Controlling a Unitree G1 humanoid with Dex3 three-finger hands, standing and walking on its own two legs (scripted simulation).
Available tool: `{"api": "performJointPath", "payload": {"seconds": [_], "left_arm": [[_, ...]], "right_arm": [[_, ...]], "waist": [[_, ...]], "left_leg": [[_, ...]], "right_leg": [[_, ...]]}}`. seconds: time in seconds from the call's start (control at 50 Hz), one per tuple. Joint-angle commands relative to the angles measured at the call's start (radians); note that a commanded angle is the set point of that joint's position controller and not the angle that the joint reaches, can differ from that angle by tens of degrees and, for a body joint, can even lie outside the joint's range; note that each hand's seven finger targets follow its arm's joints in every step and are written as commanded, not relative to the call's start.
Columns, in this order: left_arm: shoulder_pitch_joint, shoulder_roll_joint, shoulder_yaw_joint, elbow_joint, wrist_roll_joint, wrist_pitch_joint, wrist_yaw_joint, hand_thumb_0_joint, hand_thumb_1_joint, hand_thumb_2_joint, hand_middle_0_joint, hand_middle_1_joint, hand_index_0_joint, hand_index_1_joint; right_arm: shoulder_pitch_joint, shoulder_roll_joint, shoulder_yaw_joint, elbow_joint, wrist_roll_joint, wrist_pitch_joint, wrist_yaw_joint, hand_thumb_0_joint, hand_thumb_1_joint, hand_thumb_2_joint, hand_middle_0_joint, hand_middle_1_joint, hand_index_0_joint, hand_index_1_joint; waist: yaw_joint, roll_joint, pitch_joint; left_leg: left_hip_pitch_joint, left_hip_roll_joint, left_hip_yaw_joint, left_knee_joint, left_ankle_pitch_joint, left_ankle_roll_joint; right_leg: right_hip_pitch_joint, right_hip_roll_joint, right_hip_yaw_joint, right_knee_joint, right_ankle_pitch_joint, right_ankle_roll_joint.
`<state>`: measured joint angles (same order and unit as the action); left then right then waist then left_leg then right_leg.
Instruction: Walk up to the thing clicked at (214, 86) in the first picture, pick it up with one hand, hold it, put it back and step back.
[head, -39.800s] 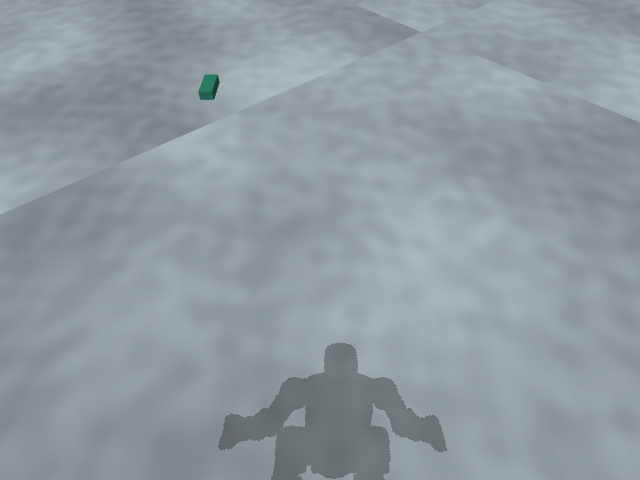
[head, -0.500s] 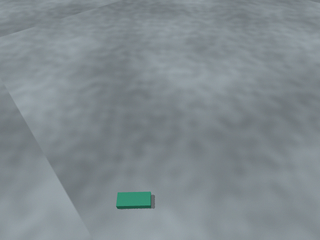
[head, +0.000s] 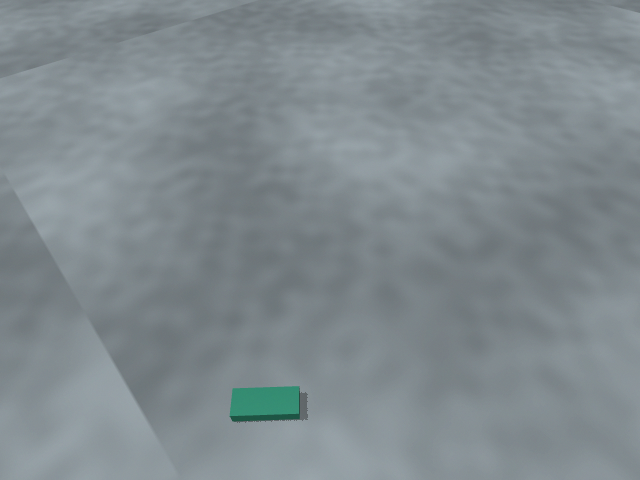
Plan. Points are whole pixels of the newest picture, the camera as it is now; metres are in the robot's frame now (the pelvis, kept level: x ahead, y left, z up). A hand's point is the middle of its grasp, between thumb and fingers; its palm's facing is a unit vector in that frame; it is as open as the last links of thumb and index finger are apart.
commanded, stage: stand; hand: left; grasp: from above
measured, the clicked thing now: (266, 403) +0.45 +0.18 -0.76
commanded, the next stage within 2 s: step back in 0.30 s
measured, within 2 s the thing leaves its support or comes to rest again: neither
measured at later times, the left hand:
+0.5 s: hand out of the picture +0.07 +0.27 -0.16, palm faces -0.01 -0.92 -0.38, open 7.4 cm
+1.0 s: hand out of the picture -0.01 +0.29 -0.18, palm faces -0.14 -0.91 -0.38, open 7.4 cm
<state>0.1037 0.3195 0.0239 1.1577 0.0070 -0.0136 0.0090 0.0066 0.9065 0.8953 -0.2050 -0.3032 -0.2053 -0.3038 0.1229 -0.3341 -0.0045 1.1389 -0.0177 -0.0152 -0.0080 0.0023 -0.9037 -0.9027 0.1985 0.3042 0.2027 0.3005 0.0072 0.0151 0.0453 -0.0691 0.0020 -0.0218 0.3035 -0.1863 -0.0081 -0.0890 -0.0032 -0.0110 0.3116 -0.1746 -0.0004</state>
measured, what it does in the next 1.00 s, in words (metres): walks backwards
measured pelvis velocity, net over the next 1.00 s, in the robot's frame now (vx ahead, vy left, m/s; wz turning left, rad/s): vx -0.15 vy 0.03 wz -0.11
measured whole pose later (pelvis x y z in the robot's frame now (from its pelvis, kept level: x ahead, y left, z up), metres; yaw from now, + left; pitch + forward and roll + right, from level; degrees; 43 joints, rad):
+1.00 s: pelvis -0.15 +0.03 -0.03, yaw -6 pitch -2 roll -1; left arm 0.12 0.40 0.07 0.85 0.01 0.05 0.01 0.01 0.91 0.90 -0.21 -0.30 -0.21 -0.30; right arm 0.15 -0.36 -0.04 0.85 -0.03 0.02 -0.01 0.00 -0.90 -0.90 0.20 0.30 0.21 0.30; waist -0.02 -0.02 0.21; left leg -0.37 0.03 0.05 0.64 -0.23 0.03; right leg -0.31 0.05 0.10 0.86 -0.51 0.01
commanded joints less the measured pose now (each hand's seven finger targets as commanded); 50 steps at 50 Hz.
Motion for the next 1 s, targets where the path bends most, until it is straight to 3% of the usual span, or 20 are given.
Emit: {"api": "performJointPath", "payload": {"seconds": [0.0, 0.26, 0.28, 0.34, 0.42, 0.46, 0.48, 0.52, 0.54, 0.56, 0.58, 0.6, 0.62, 0.64, 0.66, 0.7, 0.78, 0.86, 0.94, 0.98], "left_arm": [[-0.041, 0.212, 0.038, -0.057, 0.004, -0.019, 0.010, 0.000, 0.900, 0.900, -0.200, -0.300, -0.200, -0.300], [-0.032, 0.220, 0.033, -0.060, 0.003, -0.020, 0.005, 0.000, 0.900, 0.900, -0.200, -0.300, -0.200, -0.300], [-0.036, 0.298, 0.064, -0.101, -0.017, -0.009, 0.009, 0.000, 0.900, 0.900, -0.200, -0.300, -0.200, -0.300], [-0.011, 0.286, 0.069, -0.153, -0.021, -0.002, 0.015, 0.000, 0.900, 0.900, -0.200, -0.300, -0.200, -0.300], [-0.030, 0.318, 0.078, -0.224, -0.008, 0.014, 0.015, 0.000, 0.900, 0.900, -0.200, -0.300, -0.200, -0.300], [-0.072, 0.345, 0.084, -0.262, 0.005, 0.021, 0.018, 0.000, 0.900, 0.900, -0.200, -0.300, -0.200, -0.300], [-0.090, 0.353, 0.087, -0.284, 0.015, 0.022, 0.018, 0.000, 0.900, 0.900, -0.200, -0.300, -0.200, -0.300], [-0.149, 0.341, 0.083, -0.321, 0.021, 0.024, 0.020, 0.000, 0.900, 0.900, -0.200, -0.300, -0.200, -0.300], [-0.159, 0.327, 0.075, -0.333, 0.022, 0.029, 0.020, 0.000, 0.900, 0.900, -0.200, -0.300, -0.200, -0.300], [-0.145, 0.305, 0.070, -0.335, 0.016, 0.036, 0.019, 0.000, 0.900, 0.900, -0.200, -0.300, -0.200, -0.300], [-0.129, 0.268, 0.063, -0.349, 0.005, 0.046, 0.020, 0.000, 0.900, 0.900, -0.200, -0.300, -0.200, -0.300], [-0.095, 0.240, 0.061, -0.351, 0.003, 0.054, 0.026, 0.000, 0.900, 0.900, -0.200, -0.300, -0.200, -0.300], [-0.049, 0.245, 0.062, -0.347, 0.007, 0.060, 0.034, 0.000, 0.900, 0.900, -0.200, -0.300, -0.200, -0.300], [-0.057, 0.250, 0.065, -0.339, 0.010, 0.060, 0.040, 0.000, 0.900, 0.900, -0.200, -0.300, -0.200, -0.300], [-0.056, 0.261, 0.070, -0.333, 0.008, 0.059, 0.043, 0.000, 0.900, 0.900, -0.200, -0.300, -0.200, -0.300], [0.016, 0.267, 0.074, -0.318, -0.004, 0.059, 0.035, 0.000, 0.900, 0.900, -0.200, -0.300, -0.200, -0.300], [0.006, 0.263, 0.091, -0.368, 0.013, 0.053, 0.024, 0.000, 0.900, 0.900, -0.200, -0.300, -0.200, -0.300], [-0.012, 0.247, 0.095, -0.402, 0.010, 0.048, 0.017, 0.000, 0.900, 0.900, -0.200, -0.300, -0.200, -0.300], [0.071, 0.236, 0.103, -0.379, 0.011, 0.045, 0.008, 0.000, 0.900, 0.900, -0.200, -0.300, -0.200, -0.300], [0.143, 0.227, 0.107, -0.348, 0.015, 0.042, 0.003, 0.000, 0.900, 0.900, -0.200, -0.300, -0.200, -0.300]], "right_arm": [[-0.032, -0.206, -0.036, -0.064, 0.003, -0.018, -0.013, 0.000, -0.900, -0.900, 0.200, 0.300, 0.200, 0.300], [-0.029, -0.208, -0.033, -0.060, 0.003, -0.020, -0.010, 0.000, -0.900, -0.900, 0.200, 0.300, 0.200, 0.300], [-0.067, -0.273, -0.062, -0.085, 0.013, 0.001, -0.005, 0.000, -0.900, -0.900, 0.200, 0.300, 0.200, 0.300], [-0.028, -0.250, -0.067, -0.118, 0.027, 0.018, -0.002, 0.000, -0.900, -0.900, 0.200, 0.300, 0.200, 0.300], [-0.012, -0.247, -0.081, -0.167, 0.024, 0.039, 0.004, 0.000, -0.900, -0.900, 0.200, 0.300, 0.200, 0.300], [0.023, -0.229, -0.088, -0.184, 0.018, 0.053, 0.011, 0.000, -0.900, -0.900, 0.200, 0.300, 0.200, 0.300], [0.053, -0.227, -0.093, -0.189, 0.013, 0.060, 0.014, 0.000, -0.900, -0.900, 0.200, 0.300, 0.200, 0.300], [0.118, -0.232, -0.102, -0.194, 0.019, 0.060, 0.020, 0.000, -0.900, -0.900, 0.200, 0.300, 0.200, 0.300], [0.138, -0.231, -0.104, -0.194, 0.017, 0.053, 0.021, 0.000, -0.900, -0.900, 0.200, 0.300, 0.200, 0.300], [0.135, -0.237, -0.107, -0.198, 0.010, 0.046, 0.019, 0.000, -0.900, -0.900, 0.200, 0.300, 0.200, 0.300], [0.113, -0.292, -0.120, -0.217, -0.010, 0.039, 0.014, 0.000, -0.900, -0.900, 0.200, 0.300, 0.200, 0.300], [0.087, -0.354, -0.134, -0.237, -0.025, 0.028, 0.010, 0.000, -0.900, -0.900, 0.200, 0.300, 0.200, 0.300], [0.078, -0.380, -0.138, -0.252, -0.021, 0.022, 0.006, 0.000, -0.900, -0.900, 0.200, 0.300, 0.200, 0.300], [0.063, -0.393, -0.138, -0.268, -0.015, 0.022, 0.001, 0.000, -0.900, -0.900, 0.200, 0.300, 0.200, 0.300], [0.021, -0.359, -0.134, -0.280, -0.011, 0.020, -0.009, 0.000, -0.900, -0.900, 0.200, 0.300, 0.200, 0.300], [-0.038, -0.305, -0.116, -0.308, -0.015, 0.016, -0.020, 0.000, -0.900, -0.900, 0.200, 0.300, 0.200, 0.300], [0.069, -0.283, -0.120, -0.315, -0.006, 0.010, -0.030, 0.000, -0.900, -0.900, 0.200, 0.300, 0.200, 0.300], [0.118, -0.304, -0.123, -0.327, -0.007, 0.010, -0.033, 0.000, -0.900, -0.900, 0.200, 0.300, 0.200, 0.300], [0.063, -0.321, -0.121, -0.353, -0.009, 0.018, -0.025, 0.000, -0.900, -0.900, 0.200, 0.300, 0.200, 0.300], [0.021, -0.319, -0.117, -0.364, -0.004, 0.027, -0.020, 0.000, -0.900, -0.900, 0.200, 0.300, 0.200, 0.300]], "waist": [[-0.006, -0.019, -0.057], [-0.005, -0.011, -0.040], [-0.012, -0.028, 0.054], [-0.018, -0.027, -0.066], [-0.019, -0.107, -0.125], [-0.026, -0.206, -0.113], [-0.035, -0.236, -0.097], [-0.069, -0.220, -0.086], [-0.077, -0.195, -0.088], [-0.075, -0.113, -0.079], [-0.067, 0.090, -0.050], [-0.043, 0.205, -0.036], [-0.036, 0.138, -0.066], [-0.055, 0.158, -0.085], [-0.039, 0.121, -0.060], [0.017, 0.122, -0.054], [-0.030, 0.086, -0.100], [-0.064, 0.108, -0.104], [-0.034, 0.163, -0.133], [0.004, 0.141, -0.147]], "left_leg": [[-0.028, 0.121, -0.089, -0.034, 0.133, 0.037], [-0.031, 0.121, -0.089, -0.049, 0.099, 0.030], [-0.097, 0.105, -0.094, 0.063, 0.244, 0.048], [-0.088, 0.085, -0.069, 0.170, 0.292, 0.065], [-0.116, 0.019, -0.028, 0.345, 0.123, 0.068], [-0.138, -0.050, -0.005, 0.518, -0.166, 0.057], [-0.137, -0.050, -0.026, 0.594, -0.317, 0.062], [-0.112, -0.027, -0.051, 0.583, -0.319, 0.070], [-0.100, -0.023, -0.026, 0.466, -0.220, 0.067], [-0.124, 0.012, -0.041, 0.280, -0.021, 0.069], [-0.158, 0.149, -0.251, 0.109, 0.214, 0.113], [-0.100, 0.285, -0.422, 0.050, 0.431, 0.184], [-0.107, 0.350, -0.401, 0.102, 0.622, 0.264], [-0.134, 0.378, -0.466, 0.091, 0.596, 0.294], [-0.158, 0.341, -0.407, 0.099, 0.528, 0.282], [-0.100, 0.237, -0.251, 0.168, 0.528, 0.227], [0.072, 0.252, -0.258, 0.196, 0.541, 0.251], [0.102, 0.262, -0.245, 0.214, 0.555, 0.264], [0.000, 0.261, -0.235, 0.203, 0.394, 0.240], [-0.084, 0.237, -0.197, 0.231, 0.287, 0.201]], "right_leg": [[0.026, -0.127, 0.103, -0.043, 0.159, -0.021], [0.002, -0.121, 0.108, -0.048, 0.118, -0.025], [-0.088, -0.114, 0.126, 0.034, 0.315, -0.031], [-0.059, -0.127, 0.128, 0.103, 0.366, -0.079], [-0.128, -0.223, 0.231, 0.107, 0.324, -0.170], [-0.201, -0.319, 0.306, 0.069, 0.323, -0.240], [-0.258, -0.354, 0.327, 0.069, 0.304, -0.270], [-0.316, -0.327, 0.272, 0.125, 0.289, -0.242], [-0.302, -0.275, 0.230, 0.187, 0.277, -0.200], [-0.264, -0.190, 0.171, 0.283, 0.192, -0.139], [-0.307, -0.030, 0.107, 0.478, 0.020, -0.068], [-0.420, 0.114, 0.104, 0.652, -0.393, -0.035], [-0.411, 0.121, 0.179, 0.797, -0.481, -0.026], [-0.407, 0.133, 0.229, 0.876, -0.498, -0.026], [-0.414, 0.119, 0.255, 0.931, -0.441, -0.028], [-0.456, 0.118, 0.238, 0.964, -0.340, -0.018], [-0.469, 0.104, 0.203, 0.879, -0.348, 0.018], [-0.429, 0.080, 0.162, 0.699, -0.370, 0.025], [-0.278, 0.040, 0.075, 0.472, -0.324, 0.009], [-0.157, 0.039, 0.044, 0.283, -0.202, -0.010]]}}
